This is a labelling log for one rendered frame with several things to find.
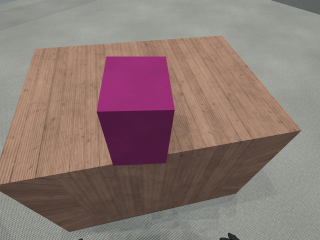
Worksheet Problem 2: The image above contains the pedestal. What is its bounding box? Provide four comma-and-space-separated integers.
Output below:
0, 35, 302, 232

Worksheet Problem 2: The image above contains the carton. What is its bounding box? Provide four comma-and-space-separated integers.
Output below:
96, 56, 175, 166

